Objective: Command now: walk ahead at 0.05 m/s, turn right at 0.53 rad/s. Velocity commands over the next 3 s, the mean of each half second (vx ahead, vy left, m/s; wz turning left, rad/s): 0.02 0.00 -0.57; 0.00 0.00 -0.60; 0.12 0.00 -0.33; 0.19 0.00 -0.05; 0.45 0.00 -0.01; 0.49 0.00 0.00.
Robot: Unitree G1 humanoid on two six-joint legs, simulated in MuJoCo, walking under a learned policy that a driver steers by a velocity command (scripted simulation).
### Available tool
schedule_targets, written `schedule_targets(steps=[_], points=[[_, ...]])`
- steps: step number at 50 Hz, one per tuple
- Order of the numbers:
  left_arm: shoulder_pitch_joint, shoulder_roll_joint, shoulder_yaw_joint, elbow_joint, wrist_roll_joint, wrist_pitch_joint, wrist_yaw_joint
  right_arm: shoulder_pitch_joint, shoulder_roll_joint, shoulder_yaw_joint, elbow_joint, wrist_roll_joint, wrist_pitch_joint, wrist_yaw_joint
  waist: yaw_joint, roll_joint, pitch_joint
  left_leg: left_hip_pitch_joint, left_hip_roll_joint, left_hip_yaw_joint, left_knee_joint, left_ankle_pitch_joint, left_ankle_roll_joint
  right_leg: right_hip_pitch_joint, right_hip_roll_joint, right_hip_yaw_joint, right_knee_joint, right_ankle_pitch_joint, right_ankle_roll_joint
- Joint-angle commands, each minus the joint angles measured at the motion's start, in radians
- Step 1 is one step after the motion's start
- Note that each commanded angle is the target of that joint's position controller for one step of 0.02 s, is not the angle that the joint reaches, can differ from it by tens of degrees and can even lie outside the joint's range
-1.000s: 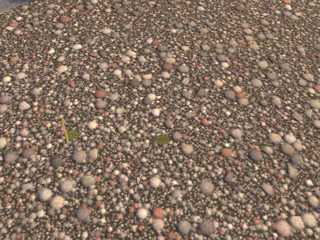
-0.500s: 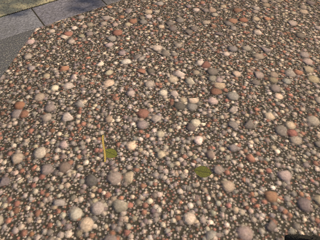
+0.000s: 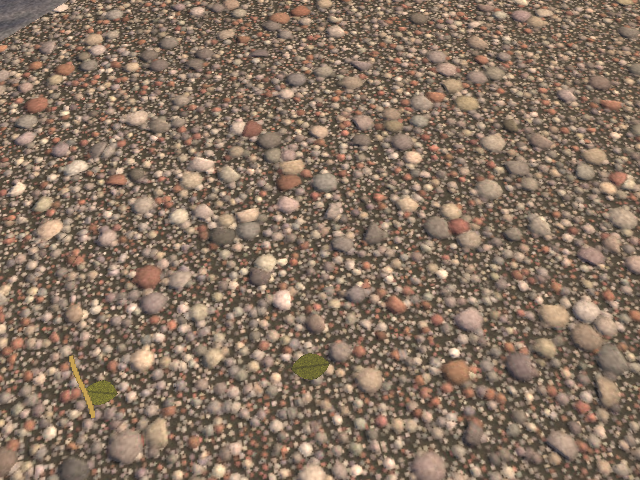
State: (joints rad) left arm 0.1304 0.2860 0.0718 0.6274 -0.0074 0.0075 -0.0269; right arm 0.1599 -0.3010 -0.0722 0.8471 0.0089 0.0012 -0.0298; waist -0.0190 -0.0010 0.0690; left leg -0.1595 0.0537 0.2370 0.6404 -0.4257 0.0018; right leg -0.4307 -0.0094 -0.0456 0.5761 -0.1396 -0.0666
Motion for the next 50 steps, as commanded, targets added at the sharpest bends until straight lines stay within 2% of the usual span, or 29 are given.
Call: schedule_targets(steps=[1, 2, 3, 4, 6, 8, 12, 16, 18, 19, 20, 21, 22, 23, 24, 25, 26, 29, 32, 37, 39, 40, 41, 42, 43, 44, 45, 47, 50], points=[[0.208, 0.271, 0.072, -0.070, 0.030, -0.012, 0.026, 0.023, -0.082, -0.003, -0.109, -0.037, -0.027, 0.021, 0.069, -0.266, -0.434, -0.435, -0.126, -0.245, 0.694, -0.298, -0.056, 0.616, -0.408, 0.673, -0.151, 0.754, -0.397], [0.162, 0.219, 0.059, -0.081, 0.015, -0.019, 0.016, -0.021, -0.136, -0.020, -0.105, -0.006, -0.026, 0.030, 0.090, -0.124, -0.381, -0.476, -0.068, -0.327, 0.727, -0.247, -0.049, 0.561, -0.362, 0.563, -0.176, 0.654, -0.353], [0.108, 0.186, 0.050, -0.079, 0.000, -0.025, 0.018, -0.047, -0.129, -0.019, -0.117, 0.007, -0.023, 0.029, 0.061, -0.076, -0.281, -0.499, -0.037, -0.324, 0.675, -0.169, -0.038, 0.474, -0.299, 0.457, -0.181, 0.529, -0.282], [0.065, 0.167, 0.045, -0.080, -0.010, -0.021, 0.021, -0.050, -0.116, -0.018, -0.106, -0.003, -0.015, 0.018, 0.036, -0.014, -0.214, -0.493, -0.013, -0.319, 0.585, -0.108, -0.041, 0.384, -0.246, 0.400, -0.200, 0.414, -0.224], [0.014, 0.170, 0.045, -0.095, 0.001, -0.010, 0.032, -0.034, -0.112, -0.019, -0.103, -0.012, 0.000, 0.009, -0.001, -0.062, -0.176, -0.384, -0.025, -0.296, 0.459, -0.028, -0.057, 0.240, -0.180, 0.344, -0.232, 0.338, -0.190], [0.016, 0.185, 0.052, -0.103, 0.011, -0.004, 0.040, -0.007, -0.086, -0.011, -0.097, -0.009, 0.003, 0.005, -0.005, -0.093, -0.194, -0.331, -0.049, -0.290, 0.349, -0.007, -0.078, 0.216, -0.165, 0.338, -0.235, 0.333, -0.195], [0.019, 0.202, 0.061, -0.107, 0.003, 0.007, 0.056, -0.031, -0.079, -0.005, -0.109, -0.008, 0.004, 0.002, 0.018, -0.129, -0.209, -0.260, -0.068, -0.306, 0.183, 0.065, -0.089, 0.175, -0.148, 0.380, -0.236, 0.140, -0.178], [0.010, 0.194, 0.058, -0.114, 0.003, 0.019, 0.054, -0.038, -0.096, -0.014, -0.125, -0.002, -0.010, 0.018, 0.028, -0.169, -0.189, -0.214, -0.086, -0.311, 0.050, 0.076, -0.065, 0.166, -0.139, 0.472, -0.221, 0.011, -0.149], [-0.014, 0.188, 0.054, -0.122, -0.007, 0.027, 0.056, 0.012, -0.094, -0.020, -0.116, -0.002, -0.023, 0.028, -0.004, -0.173, -0.186, -0.125, -0.092, -0.292, -0.122, 0.159, -0.036, 0.148, -0.113, 0.489, -0.176, 0.014, -0.114], [-0.004, 0.173, 0.050, -0.121, -0.012, 0.031, 0.059, 0.049, -0.111, -0.029, -0.107, -0.007, -0.026, 0.029, -0.018, -0.152, -0.184, -0.041, -0.060, -0.300, -0.228, 0.229, -0.013, 0.106, -0.078, 0.471, -0.134, -0.029, -0.075], [0.028, 0.120, 0.035, -0.124, -0.005, 0.032, 0.059, 0.088, -0.186, -0.047, -0.110, -0.025, -0.024, 0.024, -0.005, 0.002, -0.194, 0.064, 0.141, -0.480, -0.312, 0.223, 0.059, -0.014, 0.006, 0.377, 0.046, -0.229, -0.012], [0.030, 0.114, 0.036, -0.163, -0.011, 0.023, 0.056, 0.053, -0.260, -0.062, -0.107, -0.054, -0.014, 0.022, 0.037, 0.314, -0.126, 0.019, 0.334, -0.749, -0.385, 0.336, 0.224, -0.207, 0.159, 0.169, 0.258, -0.467, 0.044], [0.051, 0.200, 0.061, -0.140, 0.004, 0.013, 0.056, -0.005, -0.197, -0.046, -0.151, -0.064, -0.022, 0.019, 0.027, 0.234, -0.115, -0.031, 0.367, -0.759, -0.386, 0.360, 0.282, -0.205, 0.086, 0.216, 0.477, -0.464, 0.076], [0.072, 0.229, 0.077, -0.112, -0.007, 0.018, 0.052, -0.063, -0.145, -0.032, -0.169, -0.052, -0.023, 0.010, 0.052, 0.161, -0.105, -0.052, 0.308, -0.643, -0.362, 0.371, 0.241, -0.191, 0.076, 0.211, 0.562, -0.395, 0.086], [0.102, 0.208, 0.076, -0.084, -0.006, 0.029, 0.055, -0.100, -0.123, -0.026, -0.179, -0.035, -0.022, 0.006, 0.067, 0.129, -0.090, -0.048, 0.239, -0.542, -0.344, 0.365, 0.195, -0.191, 0.067, 0.192, 0.609, -0.339, 0.105], [0.110, 0.188, 0.071, -0.077, -0.002, 0.038, 0.056, -0.104, -0.107, -0.021, -0.181, -0.018, -0.021, 0.000, 0.055, 0.129, -0.080, -0.023, 0.216, -0.489, -0.337, 0.381, 0.183, -0.221, 0.060, 0.185, 0.655, -0.286, 0.124], [0.106, 0.161, 0.063, -0.079, -0.005, 0.043, 0.054, -0.090, -0.103, -0.016, -0.181, -0.015, -0.017, -0.006, 0.046, 0.127, -0.074, -0.020, 0.196, -0.437, -0.336, 0.419, 0.186, -0.220, 0.053, 0.164, 0.673, -0.262, 0.138], [0.016, 0.121, 0.043, -0.122, -0.019, 0.041, 0.047, -0.012, -0.119, -0.022, -0.171, -0.025, -0.001, -0.019, -0.014, 0.153, -0.080, 0.088, 0.195, -0.367, -0.336, 0.478, 0.207, -0.254, 0.021, 0.106, 0.545, -0.224, 0.167], [-0.023, 0.097, 0.028, -0.149, -0.010, 0.040, 0.035, 0.018, -0.162, -0.039, -0.167, -0.021, 0.008, -0.015, -0.041, 0.171, -0.117, 0.147, 0.234, -0.335, -0.319, 0.543, 0.221, -0.188, -0.018, 0.074, 0.385, -0.258, 0.172], [0.000, 0.115, 0.032, -0.154, -0.014, 0.049, 0.017, -0.003, -0.204, -0.058, -0.169, 0.003, 0.010, 0.009, -0.029, 0.196, -0.130, 0.093, 0.265, -0.270, -0.284, 0.603, 0.204, 0.005, -0.011, -0.007, 0.145, -0.246, 0.125], [0.048, 0.113, 0.040, -0.140, -0.015, 0.054, 0.010, -0.025, -0.204, -0.059, -0.166, 0.023, 0.006, 0.013, 0.012, 0.181, -0.135, 0.073, 0.259, -0.237, -0.216, 0.588, 0.163, 0.108, 0.007, -0.032, -0.036, -0.133, 0.079], [0.090, 0.125, 0.049, -0.123, -0.013, 0.054, 0.014, -0.008, -0.179, -0.054, -0.155, 0.030, 0.003, 0.015, 0.031, 0.148, -0.147, 0.023, 0.233, -0.195, -0.142, 0.528, 0.115, 0.215, 0.029, -0.030, -0.147, -0.036, 0.046], [0.137, 0.184, 0.071, -0.116, -0.013, 0.052, 0.024, 0.046, -0.133, -0.042, -0.139, 0.012, -0.002, 0.020, 0.036, 0.005, -0.178, -0.120, 0.170, -0.114, 0.030, 0.367, 0.034, 0.396, -0.034, 0.091, -0.199, 0.196, 0.000], [0.154, 0.312, 0.093, -0.143, -0.005, 0.045, 0.042, 0.032, -0.053, -0.010, -0.192, -0.056, -0.006, 0.026, 0.007, -0.335, -0.190, -0.451, 0.028, -0.070, 0.359, -0.235, -0.069, 0.564, -0.318, 0.478, -0.154, 0.657, -0.146], [0.170, 0.277, 0.079, -0.149, 0.031, 0.019, 0.026, -0.069, -0.111, -0.026, -0.217, -0.037, -0.009, 0.016, 0.096, -0.244, -0.256, -0.515, -0.030, -0.244, 0.533, -0.286, -0.083, 0.469, -0.398, 0.567, -0.190, 0.596, -0.306], [0.139, 0.247, 0.067, -0.137, 0.032, -0.001, 0.020, -0.098, -0.143, -0.037, -0.219, -0.009, -0.004, 0.010, 0.081, -0.163, -0.204, -0.527, -0.009, -0.282, 0.591, -0.211, -0.074, 0.429, -0.338, 0.476, -0.210, 0.501, -0.277], [0.087, 0.221, 0.061, -0.126, 0.015, -0.010, 0.025, -0.087, -0.144, -0.041, -0.211, -0.004, 0.000, 0.004, 0.048, -0.138, -0.159, -0.533, 0.004, -0.294, 0.567, -0.119, -0.065, 0.389, -0.275, 0.407, -0.212, 0.411, -0.218], [0.014, 0.192, 0.045, -0.133, -0.006, -0.004, 0.037, -0.056, -0.149, -0.046, -0.193, -0.022, 0.006, -0.005, 0.012, -0.119, -0.140, -0.484, 0.000, -0.299, 0.527, -0.001, -0.076, 0.319, -0.212, 0.350, -0.215, 0.380, -0.168], [0.007, 0.186, 0.039, -0.131, 0.005, 0.002, 0.050, -0.027, -0.118, -0.038, -0.183, -0.014, 0.003, 0.001, 0.001, -0.127, -0.171, -0.423, -0.034, -0.291, 0.448, 0.074, -0.092, 0.303, -0.178, 0.336, -0.218, 0.359, -0.169]])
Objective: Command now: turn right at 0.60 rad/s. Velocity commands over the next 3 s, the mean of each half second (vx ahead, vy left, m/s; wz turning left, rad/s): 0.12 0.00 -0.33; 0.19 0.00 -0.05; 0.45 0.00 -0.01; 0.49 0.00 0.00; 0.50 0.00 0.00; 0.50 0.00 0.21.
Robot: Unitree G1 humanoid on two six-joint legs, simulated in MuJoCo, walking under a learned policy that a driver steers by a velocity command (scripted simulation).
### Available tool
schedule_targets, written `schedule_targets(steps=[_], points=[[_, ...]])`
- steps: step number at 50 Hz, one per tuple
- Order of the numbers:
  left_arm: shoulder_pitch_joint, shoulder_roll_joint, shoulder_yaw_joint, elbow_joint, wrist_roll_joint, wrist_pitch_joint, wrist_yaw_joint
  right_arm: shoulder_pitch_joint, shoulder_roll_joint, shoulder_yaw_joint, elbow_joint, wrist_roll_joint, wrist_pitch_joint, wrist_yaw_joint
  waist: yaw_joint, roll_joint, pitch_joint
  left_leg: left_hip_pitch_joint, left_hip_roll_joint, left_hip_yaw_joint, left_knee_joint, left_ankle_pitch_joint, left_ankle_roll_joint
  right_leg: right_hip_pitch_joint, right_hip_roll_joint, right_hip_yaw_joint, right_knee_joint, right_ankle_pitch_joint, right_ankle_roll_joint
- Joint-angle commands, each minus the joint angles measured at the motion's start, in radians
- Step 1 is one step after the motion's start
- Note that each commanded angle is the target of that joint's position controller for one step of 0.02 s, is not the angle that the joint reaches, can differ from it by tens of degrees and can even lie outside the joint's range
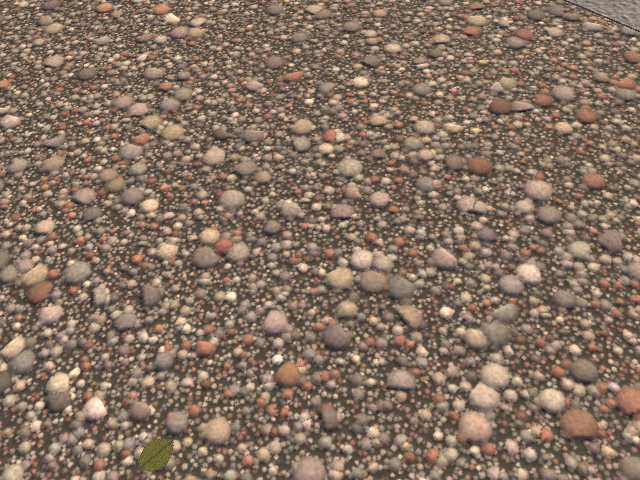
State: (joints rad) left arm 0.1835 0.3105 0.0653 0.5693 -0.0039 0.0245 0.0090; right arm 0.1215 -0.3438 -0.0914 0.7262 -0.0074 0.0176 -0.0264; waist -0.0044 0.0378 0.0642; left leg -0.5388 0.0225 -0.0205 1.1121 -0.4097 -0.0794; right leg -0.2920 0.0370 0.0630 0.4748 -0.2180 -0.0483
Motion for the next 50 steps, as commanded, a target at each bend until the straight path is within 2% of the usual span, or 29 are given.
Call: schedule_targets(steps=[1, 4, 8, 10, 12, 13, 14, 15, 16, 17, 18, 20, 22, 24, 27, 30, 31, 32, 33, 34, 35, 36, 37, 38, 39, 42, 44, 47, 50], points=[[-0.039, 0.164, 0.046, -0.069, 0.001, -0.014, 0.016, 0.000, -0.066, -0.015, -0.066, 0.004, -0.014, -0.003, -0.006, -0.166, -0.163, -0.039, -0.010, -0.036, -0.083, 0.064, -0.015, 0.169, -0.219, 0.238, -0.115, 0.411, -0.187], [-0.030, 0.183, 0.054, -0.062, -0.003, -0.007, 0.022, -0.033, -0.049, -0.006, -0.080, 0.003, -0.017, 0.001, 0.012, -0.178, -0.155, 0.005, -0.026, -0.051, -0.234, 0.064, -0.017, 0.157, -0.212, 0.287, -0.103, 0.301, -0.187], [-0.040, 0.172, 0.045, -0.053, 0.005, 0.000, 0.012, -0.023, -0.055, -0.005, -0.082, 0.013, -0.022, 0.015, 0.029, -0.199, -0.153, 0.117, -0.029, -0.038, -0.351, 0.041, -0.001, 0.101, -0.217, 0.332, -0.080, 0.255, -0.186], [-0.027, 0.159, 0.036, -0.041, 0.000, 0.002, 0.006, -0.013, -0.053, -0.002, -0.088, 0.020, -0.030, 0.026, 0.034, -0.198, -0.162, 0.172, -0.034, -0.018, -0.427, 0.042, 0.022, 0.082, -0.203, 0.369, -0.098, 0.012, -0.181], [-0.032, 0.142, 0.024, -0.028, -0.006, 0.001, 0.004, 0.029, -0.030, 0.002, -0.080, 0.024, -0.047, 0.039, -0.002, -0.189, -0.127, 0.304, -0.048, 0.021, -0.593, 0.116, 0.061, -0.008, -0.162, 0.382, -0.110, -0.289, -0.152], [-0.020, 0.111, 0.011, -0.019, -0.001, -0.004, 0.004, 0.058, -0.021, 0.005, -0.072, 0.018, -0.056, 0.040, -0.020, -0.166, -0.113, 0.387, -0.035, 0.013, -0.671, 0.133, 0.083, -0.061, -0.126, 0.371, -0.090, -0.370, -0.117], [-0.019, 0.064, -0.005, -0.018, 0.006, -0.011, 0.004, 0.123, -0.056, -0.001, -0.066, 0.005, -0.065, 0.035, -0.038, -0.081, -0.119, 0.491, 0.087, -0.122, -0.724, 0.062, 0.131, -0.159, -0.069, 0.311, 0.051, -0.415, -0.062], [-0.007, 0.028, -0.013, -0.045, 0.003, -0.025, 0.004, 0.200, -0.159, -0.022, -0.040, -0.013, -0.070, 0.033, -0.019, 0.123, -0.109, 0.536, 0.249, -0.398, -0.829, -0.172, 0.249, -0.319, 0.077, 0.082, 0.300, -0.381, 0.009], [-0.092, 0.109, 0.010, -0.073, -0.016, -0.043, 0.014, 0.225, -0.184, -0.035, -0.031, -0.021, -0.082, 0.040, -0.069, 0.180, -0.007, 0.467, 0.374, -0.662, -0.954, -0.341, 0.370, -0.467, 0.051, 0.085, 0.475, -0.404, 0.032], [-0.093, 0.156, 0.031, -0.061, -0.029, -0.053, 0.016, 0.190, -0.139, -0.021, -0.036, -0.009, -0.091, 0.033, -0.047, 0.127, 0.053, 0.446, 0.363, -0.632, -0.957, -0.372, 0.364, -0.511, 0.006, 0.123, 0.563, -0.323, 0.030], [-0.064, 0.147, 0.033, -0.035, -0.017, -0.054, 0.014, 0.150, -0.098, -0.008, -0.042, 0.003, -0.093, 0.023, -0.021, 0.111, 0.065, 0.454, 0.308, -0.532, -0.944, -0.269, 0.325, -0.512, -0.008, 0.111, 0.582, -0.258, 0.041], [-0.056, 0.108, 0.028, -0.016, 0.004, -0.057, 0.007, 0.126, -0.060, 0.009, -0.045, 0.009, -0.088, 0.009, -0.017, 0.097, 0.041, 0.482, 0.233, -0.355, -0.929, 0.037, 0.275, -0.474, -0.043, 0.064, 0.554, -0.146, 0.071], [-0.066, 0.047, 0.010, -0.005, 0.008, -0.064, -0.002, 0.126, -0.050, 0.015, -0.039, 0.002, -0.082, 0.004, -0.019, 0.098, -0.005, 0.451, 0.175, -0.198, -0.895, 0.427, 0.263, -0.357, -0.052, -0.015, 0.470, -0.076, 0.101], [-0.087, -0.008, -0.011, -0.001, 0.007, -0.065, -0.011, 0.126, -0.056, 0.014, -0.032, 0.005, -0.070, 0.002, -0.030, 0.108, -0.054, 0.413, 0.129, -0.085, -0.848, 0.615, 0.246, -0.202, -0.050, -0.058, 0.310, -0.041, 0.116], [-0.115, 0.020, -0.004, -0.004, -0.005, -0.059, -0.021, 0.198, -0.108, -0.001, -0.006, 0.017, -0.048, 0.007, -0.060, 0.127, -0.077, 0.421, 0.163, -0.101, -0.811, 0.637, 0.257, -0.099, -0.024, -0.085, 0.172, -0.006, 0.105], [-0.047, 0.045, 0.011, 0.024, -0.002, -0.060, -0.022, 0.175, -0.088, 0.009, -0.006, 0.031, -0.040, 0.008, -0.004, 0.096, -0.084, 0.390, 0.168, -0.127, -0.750, 0.554, 0.219, 0.073, -0.007, -0.082, -0.052, 0.162, 0.051], [-0.022, 0.075, 0.021, 0.025, 0.005, -0.061, -0.013, 0.200, -0.064, 0.018, 0.005, 0.021, -0.047, 0.010, 0.010, 0.063, -0.105, 0.361, 0.138, -0.105, -0.700, 0.544, 0.172, 0.179, -0.048, -0.028, -0.103, 0.276, 0.026], [0.044, 0.141, 0.033, 0.021, 0.017, -0.060, 0.001, 0.207, -0.023, 0.035, -0.010, -0.013, -0.060, 0.012, 0.024, -0.040, -0.205, 0.296, 0.082, -0.050, -0.566, 0.385, 0.112, 0.349, -0.194, 0.115, -0.046, 0.613, -0.019], [0.042, 0.135, 0.025, 0.044, 0.032, -0.049, 0.006, 0.299, 0.048, 0.058, -0.008, -0.017, -0.059, 0.009, -0.031, -0.235, -0.297, 0.216, 0.027, -0.009, -0.459, 0.069, 0.047, 0.425, -0.331, 0.259, -0.011, 0.677, -0.169], [0.051, 0.049, 0.006, 0.050, 0.019, -0.043, 0.000, 0.239, 0.002, 0.052, -0.011, -0.009, -0.047, 0.003, 0.016, -0.233, -0.273, 0.196, 0.027, -0.040, -0.400, -0.151, 0.016, 0.356, -0.337, 0.323, -0.071, 0.542, -0.217], [0.025, 0.030, -0.006, 0.062, 0.020, -0.046, -0.006, 0.188, -0.029, 0.041, -0.026, 0.004, -0.036, 0.001, 0.017, -0.217, -0.203, 0.143, 0.029, -0.045, -0.345, -0.210, 0.006, 0.314, -0.323, 0.311, -0.101, 0.450, -0.207], [0.050, 0.075, 0.009, 0.080, 0.015, -0.046, -0.009, 0.179, -0.044, 0.033, -0.019, 0.008, -0.025, -0.004, 0.030, -0.204, -0.192, 0.089, 0.016, -0.023, -0.268, -0.245, 0.002, 0.317, -0.309, 0.316, -0.136, 0.262, -0.199], [0.075, 0.142, 0.030, 0.093, -0.003, -0.047, -0.011, 0.169, -0.078, 0.021, -0.027, 0.008, -0.018, -0.007, 0.050, -0.198, -0.151, 0.013, 0.009, -0.008, -0.179, -0.237, 0.002, 0.300, -0.323, 0.345, -0.189, 0.056, -0.208], [0.075, 0.165, 0.037, 0.101, -0.007, -0.052, -0.007, 0.157, -0.090, 0.013, -0.029, 0.015, -0.018, -0.006, 0.049, -0.183, -0.121, -0.018, 0.026, -0.017, -0.122, -0.186, 0.013, 0.253, -0.322, 0.358, -0.238, -0.148, -0.206], [0.054, 0.152, 0.033, 0.105, -0.007, -0.056, -0.003, 0.149, -0.078, 0.012, -0.031, 0.023, -0.023, -0.004, 0.036, -0.186, -0.089, -0.024, 0.034, -0.016, -0.109, -0.136, 0.027, 0.196, -0.307, 0.350, -0.277, -0.273, -0.194], [0.008, 0.098, 0.021, 0.112, -0.006, -0.073, 0.006, 0.130, -0.027, 0.022, -0.027, 0.019, -0.052, 0.004, 0.016, -0.195, -0.052, 0.017, 0.048, 0.005, -0.198, -0.007, 0.060, 0.107, -0.258, 0.254, -0.331, -0.241, -0.169], [-0.015, 0.103, 0.024, 0.113, -0.008, -0.080, 0.005, 0.110, 0.002, 0.032, -0.027, 0.014, -0.072, 0.016, 0.011, -0.180, -0.066, 0.098, 0.045, 0.022, -0.323, 0.052, 0.075, 0.068, -0.230, 0.182, -0.326, -0.168, -0.162], [0.005, 0.136, 0.034, 0.127, -0.019, -0.079, -0.009, 0.090, -0.014, 0.033, -0.034, 0.020, -0.084, 0.032, 0.018, -0.162, -0.076, 0.194, 0.026, 0.048, -0.462, 0.123, 0.085, 0.035, -0.244, 0.168, -0.301, -0.175, -0.172], [0.001, 0.118, 0.025, 0.140, -0.023, -0.072, -0.019, 0.188, -0.032, 0.023, 0.001, 0.022, -0.083, 0.033, -0.044, -0.121, -0.077, 0.404, -0.014, 0.081, -0.562, 0.186, 0.108, -0.103, -0.218, 0.146, -0.205, -0.298, -0.131]])
Over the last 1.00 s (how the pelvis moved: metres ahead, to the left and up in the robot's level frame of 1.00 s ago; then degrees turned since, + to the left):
0.02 0.00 0.02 -36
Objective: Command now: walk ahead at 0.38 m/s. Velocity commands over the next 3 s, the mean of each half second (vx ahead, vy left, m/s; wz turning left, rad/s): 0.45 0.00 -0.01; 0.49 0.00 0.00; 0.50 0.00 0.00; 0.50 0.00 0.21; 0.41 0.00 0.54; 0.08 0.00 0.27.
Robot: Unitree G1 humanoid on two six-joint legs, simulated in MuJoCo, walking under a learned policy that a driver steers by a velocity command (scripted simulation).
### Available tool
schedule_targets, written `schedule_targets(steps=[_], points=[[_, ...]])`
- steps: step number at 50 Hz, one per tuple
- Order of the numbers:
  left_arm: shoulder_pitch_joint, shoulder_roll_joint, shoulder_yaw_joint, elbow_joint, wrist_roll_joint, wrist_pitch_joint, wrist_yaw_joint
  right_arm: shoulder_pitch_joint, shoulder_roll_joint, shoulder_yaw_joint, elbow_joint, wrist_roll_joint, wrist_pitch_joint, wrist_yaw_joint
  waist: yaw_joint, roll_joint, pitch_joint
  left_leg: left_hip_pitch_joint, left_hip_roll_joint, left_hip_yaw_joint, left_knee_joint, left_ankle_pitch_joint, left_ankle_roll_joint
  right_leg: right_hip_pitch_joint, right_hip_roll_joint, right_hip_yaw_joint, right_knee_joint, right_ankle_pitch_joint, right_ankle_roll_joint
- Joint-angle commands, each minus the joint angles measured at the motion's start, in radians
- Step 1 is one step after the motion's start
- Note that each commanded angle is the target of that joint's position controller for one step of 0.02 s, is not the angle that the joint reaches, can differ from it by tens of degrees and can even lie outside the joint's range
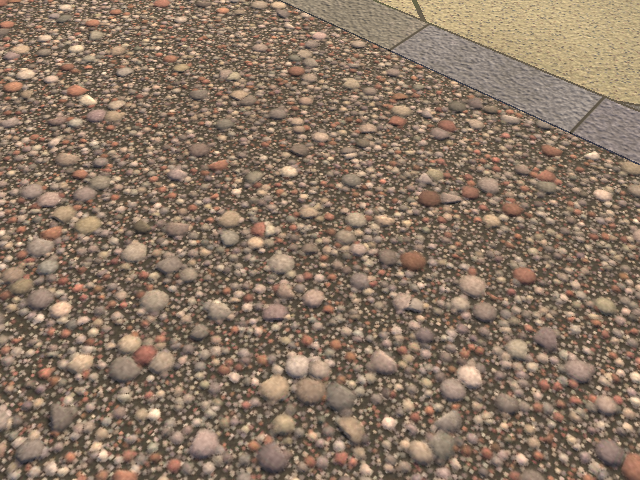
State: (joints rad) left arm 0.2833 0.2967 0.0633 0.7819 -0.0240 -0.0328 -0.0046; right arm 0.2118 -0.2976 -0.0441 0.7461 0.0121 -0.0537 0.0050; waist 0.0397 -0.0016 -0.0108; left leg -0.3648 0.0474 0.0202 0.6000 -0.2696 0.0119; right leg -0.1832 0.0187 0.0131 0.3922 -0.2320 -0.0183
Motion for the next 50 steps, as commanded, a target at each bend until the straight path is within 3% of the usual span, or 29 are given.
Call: schedule_targets(steps=[1, 2, 3, 4, 5, 6, 8, 13, 16, 19, 23, 24, 25, 26, 27, 28, 29, 30, 31, 32, 33, 36, 39, 43, 47, 50], points=[[-0.100, 0.092, 0.012, -0.068, 0.006, -0.016, -0.009, 0.169, -0.088, -0.031, -0.001, 0.008, -0.011, -0.003, -0.123, -0.063, 0.000, 0.314, -0.026, 0.015, -0.078, 0.003, 0.031, -0.278, -0.169, 0.173, -0.042, -0.327, -0.131], [-0.120, 0.011, -0.013, -0.081, 0.020, -0.022, -0.016, 0.250, -0.143, -0.043, 0.005, 0.004, -0.013, -0.012, -0.151, 0.090, 0.008, 0.386, 0.135, -0.219, -0.219, -0.151, 0.080, -0.390, -0.080, 0.072, 0.230, -0.302, -0.063], [-0.137, -0.001, -0.016, -0.137, 0.013, -0.040, -0.013, 0.299, -0.269, -0.069, -0.004, -0.009, -0.018, -0.006, -0.146, 0.319, 0.020, 0.435, 0.344, -0.643, -0.415, -0.456, 0.225, -0.612, 0.023, -0.025, 0.532, -0.351, -0.017], [-0.148, 0.092, 0.009, -0.141, -0.007, -0.051, -0.007, 0.263, -0.222, -0.056, -0.013, -0.019, -0.031, 0.001, -0.135, 0.233, 0.059, 0.377, 0.372, -0.756, -0.468, -0.601, 0.282, -0.683, -0.030, 0.063, 0.691, -0.337, -0.031], [-0.133, 0.126, 0.020, -0.131, -0.016, -0.054, -0.009, 0.209, -0.168, -0.041, -0.027, -0.014, -0.041, 0.004, -0.102, 0.198, 0.097, 0.364, 0.337, -0.670, -0.455, -0.556, 0.254, -0.718, -0.070, 0.078, 0.726, -0.228, -0.046], [-0.112, 0.122, 0.021, -0.109, -0.006, -0.054, -0.009, 0.168, -0.140, -0.032, -0.039, -0.015, -0.047, 0.007, -0.083, 0.160, 0.088, 0.357, 0.284, -0.565, -0.446, -0.438, 0.221, -0.699, -0.092, 0.068, 0.720, -0.145, -0.047], [-0.123, 0.099, 0.021, -0.097, 0.016, -0.056, -0.011, 0.140, -0.125, -0.025, -0.043, -0.015, -0.046, 0.005, -0.072, 0.119, 0.083, 0.334, 0.215, -0.405, -0.458, -0.189, 0.179, -0.648, -0.121, 0.061, 0.649, -0.006, -0.029], [-0.204, 0.032, 0.003, -0.115, 0.017, -0.050, -0.016, 0.207, -0.108, -0.022, -0.010, -0.009, -0.038, -0.009, -0.093, 0.086, 0.061, 0.354, 0.146, -0.182, -0.472, 0.226, 0.169, -0.595, -0.102, 0.008, 0.448, 0.203, 0.032], [-0.303, 0.004, -0.012, -0.146, 0.010, -0.057, -0.030, 0.245, -0.121, -0.026, 0.013, -0.006, -0.029, -0.017, -0.124, 0.093, 0.082, 0.333, 0.132, -0.117, -0.477, 0.274, 0.160, -0.522, -0.080, -0.018, 0.276, 0.302, 0.041], [-0.382, 0.005, -0.017, -0.171, 0.002, -0.065, -0.049, 0.281, -0.134, -0.031, 0.037, -0.001, -0.021, -0.018, -0.143, 0.089, 0.116, 0.356, 0.162, -0.113, -0.469, 0.277, 0.169, -0.490, -0.063, -0.029, 0.179, 0.320, 0.029], [-0.400, 0.040, -0.011, -0.189, 0.002, -0.075, -0.068, 0.283, -0.152, -0.042, 0.061, 0.010, -0.004, -0.023, -0.106, 0.102, 0.115, 0.465, 0.215, -0.114, -0.391, 0.475, 0.151, -0.446, -0.042, -0.029, 0.105, 0.218, -0.031], [-0.360, 0.062, -0.001, -0.180, 0.005, -0.075, -0.066, 0.272, -0.166, -0.046, 0.061, 0.008, 0.000, -0.026, -0.078, 0.119, 0.076, 0.484, 0.213, -0.105, -0.330, 0.650, 0.140, -0.372, -0.017, -0.047, 0.102, 0.181, -0.050], [-0.265, 0.094, 0.015, -0.155, 0.009, -0.073, -0.058, 0.258, -0.177, -0.049, 0.060, 0.007, 0.007, -0.028, -0.021, 0.134, 0.004, 0.483, 0.197, -0.083, -0.212, 0.845, 0.126, -0.231, 0.016, -0.074, 0.094, 0.168, -0.077], [-0.098, 0.138, 0.038, -0.106, 0.008, -0.069, -0.046, 0.245, -0.167, -0.043, 0.054, 0.002, 0.013, -0.031, 0.062, 0.123, -0.106, 0.408, 0.154, -0.047, -0.022, 0.907, 0.097, 0.013, 0.018, -0.077, 0.085, 0.210, -0.112], [0.096, 0.206, 0.055, -0.066, 0.019, -0.061, -0.030, 0.251, -0.130, -0.025, 0.025, -0.021, 0.010, -0.035, 0.124, 0.016, -0.269, 0.162, 0.105, -0.030, 0.290, 0.585, 0.067, 0.369, -0.176, 0.140, 0.145, 0.219, -0.177], [0.130, 0.256, 0.062, -0.047, 0.023, -0.060, -0.036, 0.394, 0.019, 0.015, 0.013, -0.013, -0.010, -0.022, 0.026, -0.270, -0.414, -0.226, -0.102, -0.075, 0.630, -0.261, 0.004, 0.668, -0.412, 0.661, 0.033, -0.055, -0.340], [0.113, 0.156, 0.040, -0.044, 0.009, -0.061, -0.033, 0.304, -0.098, -0.009, 0.021, 0.017, -0.032, -0.017, 0.080, -0.187, -0.360, -0.332, -0.066, -0.186, 0.731, -0.297, 0.014, 0.615, -0.389, 0.724, -0.071, -0.173, -0.311], [0.041, 0.122, 0.027, -0.046, 0.008, -0.058, -0.026, 0.190, -0.139, -0.023, -0.015, 0.041, -0.045, -0.012, 0.067, -0.149, -0.186, -0.394, -0.017, -0.150, 0.732, -0.215, 0.022, 0.473, -0.354, 0.552, -0.093, -0.109, -0.268], [-0.022, 0.110, 0.022, -0.052, 0.012, -0.058, -0.024, 0.134, -0.131, -0.020, -0.026, 0.032, -0.054, -0.015, 0.034, -0.051, -0.102, -0.359, 0.033, -0.120, 0.684, -0.122, 0.023, 0.318, -0.317, 0.439, -0.118, 0.018, -0.245], [-0.066, 0.090, 0.018, -0.055, 0.023, -0.060, -0.026, 0.109, -0.124, -0.025, -0.027, 0.012, -0.055, -0.018, 0.002, -0.024, -0.048, -0.323, 0.062, -0.110, 0.630, -0.067, 0.015, 0.197, -0.280, 0.362, -0.144, 0.118, -0.237], [-0.089, 0.068, 0.011, -0.056, 0.036, -0.064, -0.027, 0.132, -0.113, -0.027, -0.021, 0.007, -0.046, -0.015, -0.036, -0.043, -0.039, -0.262, 0.087, -0.118, 0.604, -0.029, 0.013, 0.123, -0.250, 0.307, -0.175, 0.175, -0.232], [-0.094, 0.074, 0.014, -0.028, 0.021, -0.083, -0.029, 0.148, -0.062, -0.017, -0.018, 0.001, -0.016, -0.016, -0.073, -0.062, 0.000, -0.222, 0.110, -0.099, 0.519, -0.003, -0.016, 0.003, -0.231, 0.210, -0.249, 0.245, -0.254], [-0.065, 0.106, 0.020, -0.001, 0.019, -0.084, -0.016, 0.031, -0.055, -0.011, -0.060, -0.012, -0.015, -0.017, -0.051, -0.046, 0.054, -0.286, 0.116, -0.081, 0.352, 0.147, -0.041, -0.018, -0.204, 0.132, -0.281, 0.293, -0.244], [0.008, 0.139, 0.023, 0.028, 0.008, -0.073, -0.008, -0.130, -0.025, 0.005, -0.098, -0.005, -0.034, 0.002, 0.016, -0.030, 0.074, -0.221, 0.065, -0.029, 0.061, 0.368, -0.031, 0.005, -0.166, 0.055, -0.283, 0.275, -0.197], [0.084, 0.160, 0.026, 0.071, -0.001, -0.051, -0.004, -0.231, -0.047, 0.001, -0.142, 0.006, -0.042, 0.024, 0.044, -0.036, 0.090, -0.263, 0.045, -0.045, -0.052, 0.346, -0.001, 0.163, -0.237, 0.084, -0.226, 0.275, -0.185], [0.086, 0.177, 0.032, 0.087, 0.000, -0.030, 0.004, -0.208, -0.077, -0.010, -0.150, 0.004, -0.045, 0.035, 0.007, -0.059, 0.059, -0.208, 0.018, -0.035, -0.089, 0.222, 0.039, 0.260, -0.272, 0.094, -0.135, 0.416, -0.154]])
Over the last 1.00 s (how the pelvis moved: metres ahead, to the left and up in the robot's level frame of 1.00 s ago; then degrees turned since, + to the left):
0.17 0.00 0.00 -8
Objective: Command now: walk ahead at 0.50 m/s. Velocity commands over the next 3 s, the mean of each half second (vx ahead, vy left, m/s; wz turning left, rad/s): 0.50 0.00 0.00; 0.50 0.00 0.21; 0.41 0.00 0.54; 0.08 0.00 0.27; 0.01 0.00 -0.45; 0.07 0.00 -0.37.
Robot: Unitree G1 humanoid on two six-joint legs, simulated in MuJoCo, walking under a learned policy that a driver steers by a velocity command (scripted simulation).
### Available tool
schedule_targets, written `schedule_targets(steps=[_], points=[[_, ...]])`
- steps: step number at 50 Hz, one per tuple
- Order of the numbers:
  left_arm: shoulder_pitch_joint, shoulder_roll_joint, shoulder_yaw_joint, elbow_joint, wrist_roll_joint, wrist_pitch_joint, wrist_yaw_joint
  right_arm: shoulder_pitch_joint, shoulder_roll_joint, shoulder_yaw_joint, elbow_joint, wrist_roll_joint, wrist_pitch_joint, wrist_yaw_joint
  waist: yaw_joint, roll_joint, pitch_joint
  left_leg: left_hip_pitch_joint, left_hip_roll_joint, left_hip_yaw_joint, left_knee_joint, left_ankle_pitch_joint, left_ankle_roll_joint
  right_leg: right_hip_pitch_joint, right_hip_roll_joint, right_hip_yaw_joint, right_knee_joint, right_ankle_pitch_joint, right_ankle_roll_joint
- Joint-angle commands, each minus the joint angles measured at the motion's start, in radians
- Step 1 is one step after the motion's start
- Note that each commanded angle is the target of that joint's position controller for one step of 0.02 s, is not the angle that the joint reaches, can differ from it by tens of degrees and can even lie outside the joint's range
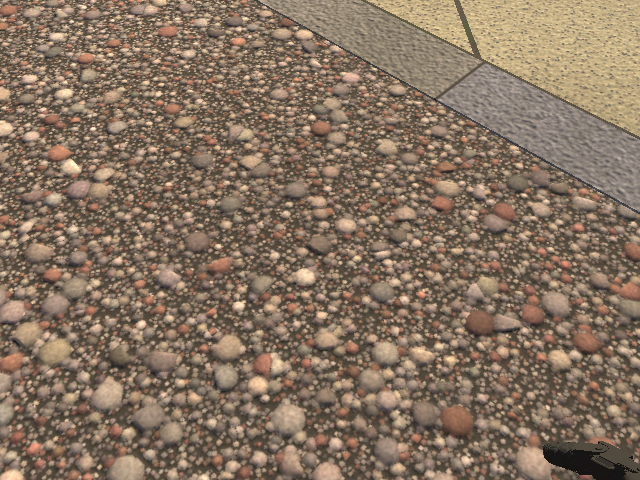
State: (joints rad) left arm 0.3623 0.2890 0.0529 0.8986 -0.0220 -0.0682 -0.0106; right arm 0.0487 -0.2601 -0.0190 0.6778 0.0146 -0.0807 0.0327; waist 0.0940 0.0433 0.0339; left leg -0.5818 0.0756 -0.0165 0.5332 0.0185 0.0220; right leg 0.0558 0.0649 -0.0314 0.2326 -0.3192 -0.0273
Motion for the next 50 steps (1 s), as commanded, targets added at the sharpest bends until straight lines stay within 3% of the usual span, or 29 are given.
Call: schedule_targets(steps=[1, 2, 3, 4, 5, 6, 7, 8, 10, 13, 16, 20, 25, 28, 29, 30, 31, 32, 33, 34, 35, 36, 38, 40, 43, 46, 50], points=[[-0.012, 0.193, 0.044, -0.032, 0.000, 0.011, 0.012, 0.022, -0.135, -0.046, -0.066, 0.000, -0.018, 0.006, -0.091, -0.114, -0.029, 0.112, -0.040, 0.029, -0.039, -0.091, 0.048, 0.024, -0.303, 0.122, 0.108, 0.654, -0.131], [-0.024, 0.179, 0.037, -0.035, 0.005, 0.017, 0.013, 0.164, -0.173, -0.068, -0.024, -0.003, -0.016, 0.000, -0.164, -0.099, -0.119, 0.314, -0.066, 0.056, -0.057, -0.075, 0.078, -0.018, -0.253, 0.083, 0.280, 0.760, -0.106], [-0.018, 0.133, 0.016, -0.059, 0.025, 0.016, 0.016, 0.342, -0.237, -0.090, 0.012, -0.012, -0.012, -0.011, -0.229, -0.025, -0.269, 0.618, 0.066, -0.080, -0.007, -0.025, 0.135, -0.198, -0.198, 0.043, 0.560, 0.570, -0.072], [0.115, 0.009, -0.020, -0.075, 0.022, -0.005, 0.006, 0.398, -0.323, -0.108, 0.031, -0.020, -0.007, -0.009, -0.168, 0.245, -0.399, 0.970, 0.300, -0.562, -0.099, -0.240, 0.300, -0.613, -0.012, 0.022, 0.929, -0.048, 0.000], [0.070, 0.096, -0.004, -0.056, 0.006, -0.026, -0.001, 0.410, -0.216, -0.082, 0.025, -0.011, -0.005, -0.007, -0.207, 0.182, -0.417, 0.984, 0.311, -0.714, -0.207, -0.358, 0.298, -0.738, -0.027, 0.159, 1.050, -0.256, -0.007], [-0.024, 0.157, 0.014, -0.086, -0.021, -0.037, -0.007, 0.334, -0.181, -0.067, 0.017, -0.012, -0.006, -0.009, -0.200, 0.116, -0.254, 0.862, 0.281, -0.567, -0.227, -0.342, 0.252, -0.808, -0.079, 0.150, 1.078, -0.190, -0.019], [-0.085, 0.147, 0.011, -0.101, -0.020, -0.041, -0.003, 0.268, -0.167, -0.062, 0.008, -0.014, -0.005, -0.010, -0.172, 0.037, -0.165, 0.723, 0.241, -0.446, -0.243, -0.241, 0.230, -0.791, -0.129, 0.117, 1.037, -0.100, -0.018], [-0.115, 0.135, 0.013, -0.107, -0.003, -0.039, 0.000, 0.222, -0.145, -0.056, 0.007, -0.019, -0.007, -0.007, -0.145, 0.002, -0.097, 0.604, 0.203, -0.361, -0.272, -0.134, 0.220, -0.763, -0.160, 0.105, 0.973, -0.042, -0.011], [-0.078, 0.105, 0.013, -0.094, 0.006, -0.019, 0.002, 0.188, -0.123, -0.051, 0.008, -0.026, -0.017, -0.003, -0.095, 0.032, -0.082, 0.488, 0.160, -0.274, -0.331, -0.051, 0.212, -0.657, -0.192, 0.109, 0.905, 0.026, 0.003], [-0.097, 0.070, 0.005, -0.099, 0.015, 0.007, 0.008, 0.200, -0.144, -0.058, 0.035, -0.015, -0.032, -0.006, -0.079, 0.026, -0.047, 0.429, 0.148, -0.189, -0.391, 0.009, 0.230, -0.668, -0.203, 0.095, 0.808, 0.092, 0.031], [-0.202, 0.061, 0.002, -0.130, 0.022, 0.005, 0.007, 0.235, -0.162, -0.064, 0.062, -0.014, -0.026, -0.019, -0.105, 0.010, -0.009, 0.444, 0.128, -0.125, -0.421, 0.001, 0.215, -0.720, -0.204, 0.091, 0.627, 0.253, 0.049], [-0.332, 0.043, -0.008, -0.161, 0.016, -0.010, -0.006, 0.289, -0.186, -0.069, 0.100, -0.005, -0.016, -0.029, -0.152, 0.013, 0.020, 0.460, 0.106, -0.058, -0.425, -0.029, 0.183, -0.669, -0.165, 0.055, 0.406, 0.415, 0.049], [-0.436, 0.059, -0.007, -0.207, 0.006, -0.023, -0.032, 0.350, -0.199, -0.077, 0.153, 0.004, 0.008, -0.036, -0.171, 0.019, 0.046, 0.608, 0.175, -0.076, -0.359, 0.010, 0.172, -0.694, -0.143, 0.060, 0.292, 0.344, 0.010], [-0.360, 0.096, 0.008, -0.192, 0.008, -0.030, -0.039, 0.325, -0.216, -0.083, 0.162, 0.007, 0.024, -0.043, -0.113, 0.044, -0.005, 0.662, 0.184, -0.071, -0.246, 0.234, 0.143, -0.560, -0.103, 0.024, 0.254, 0.243, -0.034], [-0.244, 0.125, 0.027, -0.155, 0.010, -0.031, -0.034, 0.308, -0.209, -0.080, 0.160, 0.006, 0.030, -0.046, -0.049, 0.036, -0.075, 0.639, 0.143, -0.033, -0.109, 0.376, 0.121, -0.394, -0.072, -0.008, 0.226, 0.252, -0.059], [-0.074, 0.180, 0.052, -0.107, 0.015, -0.030, -0.024, 0.315, -0.174, -0.064, 0.149, -0.005, 0.033, -0.049, 0.016, 0.005, -0.201, 0.518, 0.090, 0.007, 0.110, 0.318, 0.088, -0.125, -0.121, 0.042, 0.259, 0.273, -0.101], [0.052, 0.280, 0.077, -0.089, 0.029, -0.022, -0.016, 0.406, -0.086, -0.034, 0.119, -0.015, 0.016, -0.041, 0.006, -0.193, -0.352, 0.119, -0.047, 0.064, 0.496, -0.035, 0.010, 0.278, -0.374, 0.445, 0.256, 0.159, -0.244], [0.074, 0.227, 0.062, -0.077, 0.011, -0.018, -0.018, 0.401, -0.075, -0.027, 0.130, -0.008, -0.005, -0.040, 0.016, -0.294, -0.406, -0.075, -0.133, -0.055, 0.685, -0.596, -0.006, 0.352, -0.451, 0.747, 0.096, 0.014, -0.299], [0.013, 0.170, 0.042, -0.086, 0.008, -0.018, -0.017, 0.331, -0.164, -0.051, 0.114, 0.025, -0.020, -0.032, 0.021, -0.215, -0.268, -0.175, -0.073, -0.120, 0.767, -0.568, 0.014, 0.247, -0.431, 0.643, 0.065, -0.076, -0.252], [-0.058, 0.139, 0.033, -0.101, 0.013, -0.019, -0.014, 0.267, -0.174, -0.053, 0.096, 0.037, -0.025, -0.031, -0.004, -0.162, -0.165, -0.180, -0.019, -0.091, 0.743, -0.478, 0.027, 0.108, -0.402, 0.503, 0.043, -0.043, -0.215], [-0.121, 0.107, 0.024, -0.105, 0.020, -0.023, -0.016, 0.234, -0.167, -0.056, 0.092, 0.025, -0.022, -0.035, -0.033, -0.113, -0.089, -0.147, 0.019, -0.077, 0.681, -0.397, 0.024, -0.027, -0.364, 0.405, 0.002, 0.025, -0.195], [-0.160, 0.076, 0.016, -0.107, 0.028, -0.032, -0.017, 0.243, -0.160, -0.063, 0.097, 0.016, -0.009, -0.038, -0.067, -0.136, -0.059, -0.089, 0.051, -0.089, 0.629, -0.339, 0.021, -0.113, -0.332, 0.327, -0.030, 0.093, -0.176], [-0.184, 0.071, 0.018, -0.095, 0.036, -0.046, -0.017, 0.290, -0.117, -0.059, 0.118, 0.015, 0.019, -0.039, -0.099, -0.149, -0.045, -0.011, 0.063, -0.093, 0.604, -0.282, 0.006, -0.206, -0.305, 0.225, -0.083, 0.186, -0.171], [-0.176, 0.092, 0.025, -0.075, 0.039, -0.056, -0.012, 0.272, -0.102, -0.059, 0.108, 0.015, 0.033, -0.043, -0.106, -0.124, -0.016, -0.047, 0.063, -0.107, 0.564, -0.215, -0.010, -0.227, -0.303, 0.143, -0.114, 0.278, -0.177], [-0.157, 0.107, 0.029, -0.053, 0.040, -0.056, 0.002, 0.211, -0.095, -0.059, 0.085, 0.009, 0.031, -0.040, -0.091, -0.099, 0.005, -0.104, 0.049, -0.115, 0.417, -0.057, -0.024, -0.189, -0.287, 0.039, -0.126, 0.376, -0.164], [-0.148, 0.123, 0.029, -0.045, 0.036, -0.050, 0.012, 0.120, -0.070, -0.049, 0.057, 0.005, 0.023, -0.022, -0.058, -0.089, 0.026, -0.067, 0.037, -0.043, 0.234, 0.075, -0.018, -0.172, -0.264, -0.055, -0.140, 0.399, -0.136], [-0.064, 0.149, 0.037, -0.010, 0.022, -0.023, 0.021, -0.006, -0.049, -0.036, -0.009, 0.006, 0.023, 0.004, -0.007, -0.063, 0.066, -0.132, 0.028, 0.007, 0.110, 0.057, 0.005, -0.016, -0.317, -0.097, -0.103, 0.466, -0.133]])
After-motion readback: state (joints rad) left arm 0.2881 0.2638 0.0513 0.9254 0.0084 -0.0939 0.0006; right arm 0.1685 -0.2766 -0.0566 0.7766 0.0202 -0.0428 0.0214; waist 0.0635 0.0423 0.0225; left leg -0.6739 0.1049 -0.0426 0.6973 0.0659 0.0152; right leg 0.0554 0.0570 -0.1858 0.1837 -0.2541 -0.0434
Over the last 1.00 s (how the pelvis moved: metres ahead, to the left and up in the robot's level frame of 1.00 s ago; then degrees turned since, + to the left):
0.52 0.00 -0.01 0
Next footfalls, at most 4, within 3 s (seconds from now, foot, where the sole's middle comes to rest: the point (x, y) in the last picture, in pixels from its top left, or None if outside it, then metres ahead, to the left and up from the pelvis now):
0.06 left None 0.22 0.12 -0.77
0.60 right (417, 466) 0.50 -0.12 -0.77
1.14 left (307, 334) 0.78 0.14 -0.77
1.60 right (353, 243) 1.06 0.05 -0.77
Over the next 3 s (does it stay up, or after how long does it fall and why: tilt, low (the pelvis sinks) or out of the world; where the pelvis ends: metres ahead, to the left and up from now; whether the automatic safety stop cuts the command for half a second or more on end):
stays up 0.95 0.08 0.01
